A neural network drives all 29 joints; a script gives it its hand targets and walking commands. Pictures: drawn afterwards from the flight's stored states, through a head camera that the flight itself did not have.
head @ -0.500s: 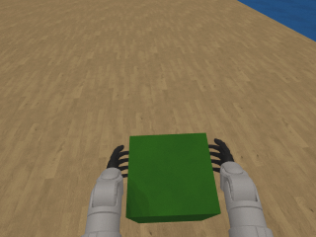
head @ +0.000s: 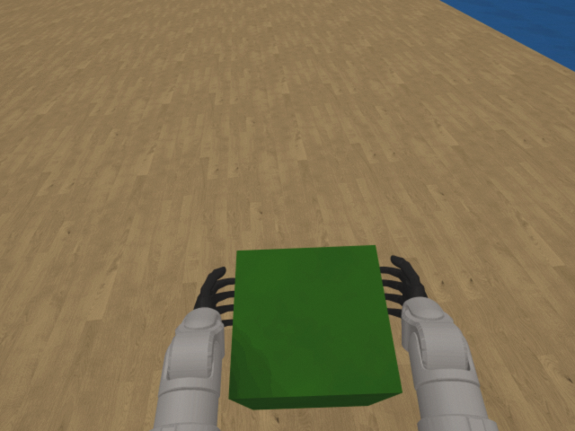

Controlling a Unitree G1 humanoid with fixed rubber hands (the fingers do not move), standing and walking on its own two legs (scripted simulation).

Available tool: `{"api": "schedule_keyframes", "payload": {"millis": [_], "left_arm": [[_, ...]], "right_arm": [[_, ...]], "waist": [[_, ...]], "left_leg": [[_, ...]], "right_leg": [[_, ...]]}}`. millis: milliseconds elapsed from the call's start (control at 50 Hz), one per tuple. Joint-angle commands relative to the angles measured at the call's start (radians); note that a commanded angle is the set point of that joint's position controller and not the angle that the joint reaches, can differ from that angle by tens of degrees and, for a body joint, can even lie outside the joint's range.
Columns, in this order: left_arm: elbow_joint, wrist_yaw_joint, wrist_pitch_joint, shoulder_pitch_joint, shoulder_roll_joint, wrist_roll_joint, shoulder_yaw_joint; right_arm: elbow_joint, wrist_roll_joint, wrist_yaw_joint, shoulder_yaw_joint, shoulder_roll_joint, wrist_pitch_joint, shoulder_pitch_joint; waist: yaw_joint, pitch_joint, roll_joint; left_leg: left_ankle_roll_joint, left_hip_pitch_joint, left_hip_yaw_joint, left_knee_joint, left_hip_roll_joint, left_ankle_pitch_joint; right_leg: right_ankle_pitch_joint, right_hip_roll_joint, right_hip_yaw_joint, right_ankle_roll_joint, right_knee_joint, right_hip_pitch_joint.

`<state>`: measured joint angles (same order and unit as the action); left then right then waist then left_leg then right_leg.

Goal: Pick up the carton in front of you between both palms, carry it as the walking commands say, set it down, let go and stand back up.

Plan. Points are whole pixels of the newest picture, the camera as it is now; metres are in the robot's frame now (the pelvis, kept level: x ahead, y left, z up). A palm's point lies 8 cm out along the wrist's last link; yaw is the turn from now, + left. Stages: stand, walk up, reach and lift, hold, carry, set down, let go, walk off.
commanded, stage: hold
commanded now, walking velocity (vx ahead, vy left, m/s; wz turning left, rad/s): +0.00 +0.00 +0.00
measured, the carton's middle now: (308, 335) +0.30 +0.00 -0.06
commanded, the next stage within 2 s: set down in 0.38 s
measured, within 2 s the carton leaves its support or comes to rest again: neither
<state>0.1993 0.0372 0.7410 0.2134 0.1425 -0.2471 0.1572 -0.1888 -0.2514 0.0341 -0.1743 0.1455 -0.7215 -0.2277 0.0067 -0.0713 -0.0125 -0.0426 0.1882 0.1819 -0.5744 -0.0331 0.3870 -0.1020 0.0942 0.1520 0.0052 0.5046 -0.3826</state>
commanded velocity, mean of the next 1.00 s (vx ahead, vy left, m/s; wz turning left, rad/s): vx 0.00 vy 0.00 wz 0.00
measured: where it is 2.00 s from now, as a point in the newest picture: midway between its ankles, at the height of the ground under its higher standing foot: outside the picture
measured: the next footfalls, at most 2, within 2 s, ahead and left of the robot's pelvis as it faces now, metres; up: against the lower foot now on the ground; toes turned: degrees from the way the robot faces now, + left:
none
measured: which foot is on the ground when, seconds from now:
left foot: down 0.00-1.00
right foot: down 0.00-1.00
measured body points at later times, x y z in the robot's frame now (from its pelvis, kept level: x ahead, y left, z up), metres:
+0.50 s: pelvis +0.00 -0.06 +0.01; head -0.02 -0.08 +0.46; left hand +0.26 +0.16 +0.04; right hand +0.34 -0.13 +0.04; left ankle -0.05 +0.08 -0.73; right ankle +0.09 -0.16 -0.73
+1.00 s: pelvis -0.04 -0.07 -0.05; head +0.16 -0.04 +0.35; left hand +0.32 +0.15 -0.14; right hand +0.37 -0.14 -0.13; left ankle -0.04 +0.08 -0.73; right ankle +0.09 -0.16 -0.73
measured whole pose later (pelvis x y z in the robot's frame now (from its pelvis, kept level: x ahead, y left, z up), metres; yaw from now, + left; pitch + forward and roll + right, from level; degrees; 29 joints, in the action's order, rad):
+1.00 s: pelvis -0.04 -0.07 -0.05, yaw +15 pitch +24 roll +1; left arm 0.65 -0.01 0.20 0.63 0.11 -0.36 0.41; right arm -0.45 -0.34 0.13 -0.48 0.25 -0.21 -0.56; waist 0.05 0.02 -0.02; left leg 0.05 0.96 -0.13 -0.91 0.06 0.37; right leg -0.19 -0.04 -0.09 -0.03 0.84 -1.06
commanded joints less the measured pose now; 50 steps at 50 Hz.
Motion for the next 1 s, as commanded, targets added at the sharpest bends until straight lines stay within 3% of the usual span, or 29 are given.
{"api": "schedule_keyframes", "payload": {"millis": [0, 20, 40, 60, 160, 240, 320, 400, 480, 600, 680, 760, 820, 900, 980], "left_arm": [[-0.043, -0.241, -0.108, 0.394, 0.918, 0.212, -0.496], [-0.051, -0.231, -0.121, 0.383, 0.909, 0.199, -0.47], [-0.058, -0.221, -0.127, 0.383, 0.903, 0.184, -0.451], [-0.05, -0.217, -0.13, 0.4, 0.896, 0.187, -0.446], [-0.062, -0.251, -0.126, 0.516, 0.926, 0.257, -0.525], [-0.033, -0.279, -0.112, 0.563, 0.92, 0.265, -0.528], [-0.007, -0.294, -0.109, 0.58, 0.924, 0.258, -0.506], [0.019, -0.304, -0.113, 0.595, 0.913, 0.234, -0.467], [0.123, -0.335, -0.145, 0.682, 0.857, 0.168, -0.37], [0.379, -0.369, -0.238, 0.867, 0.773, 0.03, -0.139], [0.512, -0.34, -0.302, 0.87, 0.683, -0.082, 0.03], [0.552, -0.307, -0.389, 0.811, 0.611, -0.13, 0.081], [0.527, -0.3, -0.483, 0.813, 0.636, -0.107, 0.017], [0.484, -0.293, -0.604, 0.896, 0.701, -0.044, -0.128], [0.401, -0.283, -0.638, 0.994, 0.779, 0.049, -0.298]], "right_arm": [[0.107, 0.245, -0.254, 0.532, 0.908, 0.044, -0.343], [0.115, 0.249, -0.255, 0.546, 0.91, 0.048, -0.37], [0.119, 0.256, -0.262, 0.555, 0.895, 0.052, -0.394], [0.108, 0.255, -0.264, 0.569, 0.908, 0.054, -0.393], [0.049, 0.222, -0.254, 0.542, 0.917, 0.062, -0.348], [-0.018, 0.194, -0.253, 0.497, 0.938, 0.057, -0.352], [-0.062, 0.191, -0.266, 0.487, 0.968, 0.05, -0.384], [-0.076, 0.203, -0.28, 0.497, 1.001, 0.048, -0.442], [-0.152, 0.195, -0.278, 0.454, 1.046, 0.062, -0.556], [-0.375, 0.086, -0.234, 0.209, 1.02, 0.125, -0.709], [-0.455, -0.024, -0.178, 0.015, 0.901, 0.19, -0.71], [-0.458, -0.081, -0.145, -0.045, 0.82, 0.298, -0.659], [-0.437, -0.069, -0.142, 0.015, 0.848, 0.404, -0.68], [-0.416, -0.019, -0.145, 0.155, 0.911, 0.529, -0.776], [-0.332, 0.045, -0.159, 0.314, 0.946, 0.569, -0.867]], "waist": [[-0.025, -0.124, -0.137], [-0.035, -0.146, -0.07], [-0.053, -0.166, -0.068], [-0.042, -0.168, -0.038], [0.031, -0.151, -0.04], [0.049, -0.096, -0.034], [0.032, -0.092, -0.009], [-0.006, -0.112, 0.02], [-0.041, -0.098, 0.043], [-0.011, -0.07, 0.054], [0.028, -0.066, 0.034], [0.042, -0.158, 0.015], [0.035, -0.29, 0.012], [0.025, -0.536, -0.001], [0.043, -0.883, -0.02]], "left_leg": [[0.002, 0.184, -0.344, 0.236, 0.025, -0.548], [0.01, 0.074, -0.339, 0.222, 0.042, -0.629], [0.015, -0.037, -0.318, 0.229, 0.069, -0.571], [0.021, -0.066, -0.317, 0.232, 0.072, -0.573], [0.049, -0.058, -0.295, 0.269, 0.082, -0.416], [0.056, 0.003, -0.288, 0.29, 0.087, -0.294], [0.05, 0.063, -0.28, 0.299, 0.099, -0.22], [0.035, 0.088, -0.265, 0.295, 0.119, -0.181], [0.006, 0.149, -0.242, 0.273, 0.133, -0.057], [-0.012, 0.277, -0.241, 0.139, 0.127, 0.02], [-0.01, 0.399, -0.248, 0.056, 0.129, -0.013], [0.001, 0.544, -0.244, -0.017, 0.148, -0.096], [0.008, 0.659, -0.235, -0.076, 0.169, -0.137], [0.027, 0.799, -0.22, -0.181, 0.184, -0.175], [0.059, 0.875, -0.199, -0.305, 0.192, -0.239]], "right_leg": [[0.283, -0.189, -0.209, 0.027, 0.0, 0.542], [0.299, -0.186, -0.228, 0.024, -0.035, 0.482], [0.29, -0.185, -0.226, 0.008, -0.057, 0.432], [0.28, -0.198, -0.211, -0.003, -0.06, 0.433], [0.154, -0.223, -0.195, -0.011, -0.097, 0.45], [0.085, -0.225, -0.19, -0.007, -0.122, 0.461], [0.058, -0.214, -0.191, -0.012, -0.137, 0.512], [0.043, -0.193, -0.204, -0.02, -0.149, 0.549], [-0.108, -0.168, -0.229, -0.035, -0.155, 0.54], [-0.289, -0.148, -0.271, -0.042, -0.119, 0.439], [-0.216, -0.153, -0.267, -0.043, -0.045, 0.341], [0.029, -0.171, -0.24, -0.047, 0.086, 0.233], [0.169, -0.184, -0.233, -0.046, 0.178, 0.198], [0.25, -0.188, -0.215, -0.045, 0.317, 0.123], [0.33, -0.198, -0.18, -0.046, 0.462, 0.059]]}}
